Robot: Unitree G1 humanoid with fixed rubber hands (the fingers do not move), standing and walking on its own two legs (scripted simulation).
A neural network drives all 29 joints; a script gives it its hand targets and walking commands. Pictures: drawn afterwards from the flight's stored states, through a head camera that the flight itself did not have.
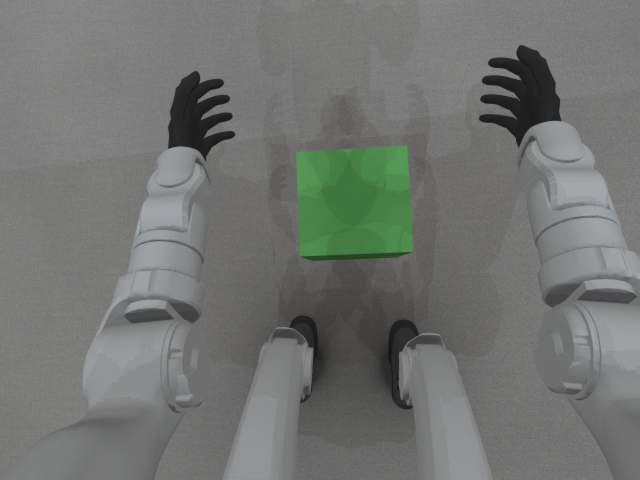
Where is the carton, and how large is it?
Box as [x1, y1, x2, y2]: [296, 146, 412, 260]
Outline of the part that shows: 406,146 296,152 300,256 311,260 394,257 412,251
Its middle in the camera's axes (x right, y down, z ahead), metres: +0.07 -0.07 +0.85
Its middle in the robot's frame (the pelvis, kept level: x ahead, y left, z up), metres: +0.48 +0.01 -0.51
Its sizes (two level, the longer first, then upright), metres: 0.210 0.200 0.250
